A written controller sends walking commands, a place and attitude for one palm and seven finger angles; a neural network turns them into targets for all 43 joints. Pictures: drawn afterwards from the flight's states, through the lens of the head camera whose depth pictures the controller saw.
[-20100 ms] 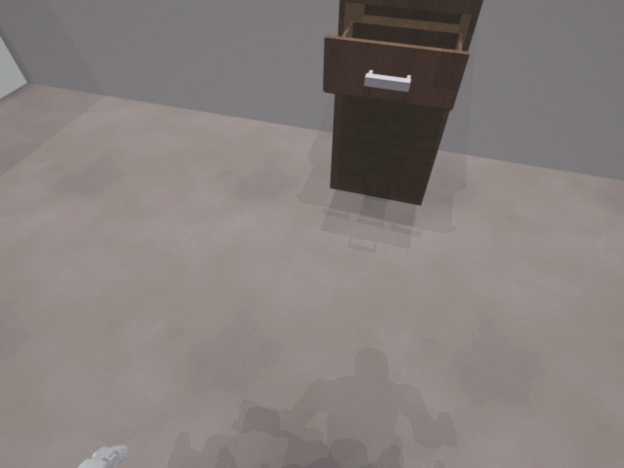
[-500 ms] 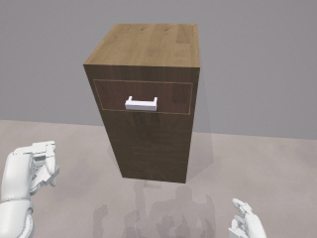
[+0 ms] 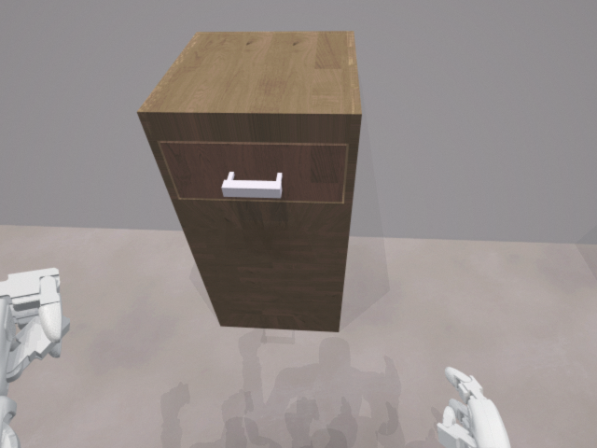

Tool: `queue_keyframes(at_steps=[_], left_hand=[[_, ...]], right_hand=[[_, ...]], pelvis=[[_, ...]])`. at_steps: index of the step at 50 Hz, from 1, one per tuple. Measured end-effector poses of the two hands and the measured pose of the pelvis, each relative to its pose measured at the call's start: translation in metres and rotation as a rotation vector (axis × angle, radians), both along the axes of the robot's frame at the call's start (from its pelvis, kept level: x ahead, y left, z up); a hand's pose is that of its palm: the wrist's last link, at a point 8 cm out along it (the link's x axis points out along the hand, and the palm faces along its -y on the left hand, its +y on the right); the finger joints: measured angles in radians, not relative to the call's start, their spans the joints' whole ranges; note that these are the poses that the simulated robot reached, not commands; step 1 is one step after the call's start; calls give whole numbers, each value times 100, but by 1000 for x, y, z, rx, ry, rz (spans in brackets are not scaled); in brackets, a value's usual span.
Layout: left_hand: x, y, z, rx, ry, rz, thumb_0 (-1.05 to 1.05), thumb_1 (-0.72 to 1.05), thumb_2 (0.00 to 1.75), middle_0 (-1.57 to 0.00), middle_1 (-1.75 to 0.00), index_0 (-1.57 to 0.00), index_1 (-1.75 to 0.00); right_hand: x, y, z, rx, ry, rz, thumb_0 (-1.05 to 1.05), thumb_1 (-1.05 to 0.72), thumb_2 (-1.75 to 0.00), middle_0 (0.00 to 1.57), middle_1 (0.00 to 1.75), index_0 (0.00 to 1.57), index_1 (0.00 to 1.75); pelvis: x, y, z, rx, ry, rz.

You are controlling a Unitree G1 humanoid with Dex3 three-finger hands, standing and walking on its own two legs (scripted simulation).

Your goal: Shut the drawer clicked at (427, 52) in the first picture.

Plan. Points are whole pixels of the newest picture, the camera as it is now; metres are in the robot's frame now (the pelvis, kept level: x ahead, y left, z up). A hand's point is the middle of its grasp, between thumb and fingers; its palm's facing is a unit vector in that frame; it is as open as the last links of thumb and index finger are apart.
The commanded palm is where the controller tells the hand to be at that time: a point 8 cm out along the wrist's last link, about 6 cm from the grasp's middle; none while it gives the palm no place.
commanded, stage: step back with the hand held close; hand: left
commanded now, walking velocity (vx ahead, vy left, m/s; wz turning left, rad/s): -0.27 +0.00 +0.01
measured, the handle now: (253, 182) +0.64 +0.16 -0.03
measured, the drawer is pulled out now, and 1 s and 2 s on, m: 0.00 0.00 0.00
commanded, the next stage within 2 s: stop stepping back and stand still in 1.78 s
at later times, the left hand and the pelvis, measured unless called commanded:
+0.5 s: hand (30, 391) +0.13 +0.25 +0.15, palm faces +0.35 -0.80 -0.49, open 3.2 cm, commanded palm +0.07 +0.29 +0.17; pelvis -0.06 +0.01 -0.01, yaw +0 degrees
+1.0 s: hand out of the picture +0.10 +0.26 +0.16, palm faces +0.37 -0.76 -0.54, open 3.2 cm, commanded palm +0.02 +0.30 +0.17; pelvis -0.10 +0.01 -0.02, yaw +3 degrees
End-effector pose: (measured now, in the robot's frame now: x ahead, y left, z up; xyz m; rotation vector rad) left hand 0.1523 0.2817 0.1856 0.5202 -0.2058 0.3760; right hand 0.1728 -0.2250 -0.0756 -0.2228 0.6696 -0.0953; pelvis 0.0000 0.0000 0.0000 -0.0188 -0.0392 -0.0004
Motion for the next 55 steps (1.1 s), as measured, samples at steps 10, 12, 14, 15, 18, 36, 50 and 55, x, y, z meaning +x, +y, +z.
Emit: queue_keyframes(at_steps=[10,12,14,15,18,36,50,55], left_hand=[[-13,5,-14,27,111,-57,1,89,89,-140,-159,-140,-160],[-18,8,-13,36,103,-53,1,89,89,-140,-159,-140,-160],[-24,10,-12,40,88,-48,1,89,89,-140,-159,-140,-160],[-27,10,-12,40,80,-46,1,89,89,-140,-159,-140,-160],[-35,11,-12,40,57,-43,1,89,89,-140,-159,-140,-160],[-80,7,-12,77,-46,-46,1,89,89,-140,-159,-141,-160],[-93,13,-8,155,-72,-80,1,89,89,-140,-159,-141,-160],[-110,7,-10,127,-70,-81,1,89,89,-140,-159,-141,-160]], right_hand=[[-30,-9,-8,-28,93,-93,1,-90,-90,20,30,20,30],[-35,-7,-8,-30,97,-95,1,-90,-90,20,30,20,30],[-39,-5,-8,-29,95,-94,1,-90,-90,20,30,20,30],[-42,-3,-8,-27,92,-92,1,-90,-90,20,30,20,30],[-48,1,-7,-23,77,-83,1,-90,-90,20,30,20,30],[-93,-6,-11,-52,53,-63,1,-90,-90,20,30,20,30],[-120,-5,-14,-63,76,-87,1,-90,-90,20,30,20,30],[-116,-2,-16,-53,65,-46,1,-90,-90,20,30,20,30]], pelvis=[[-17,13,-1,16,45,-6],[-22,14,-2,18,45,-5],[-28,14,-3,19,44,-5],[-31,14,-3,19,43,-5],[-40,15,-5,18,42,-3],[-81,9,-16,1,36,11],[-99,10,-19,-19,59,47],[-111,6,-21,-14,62,35]])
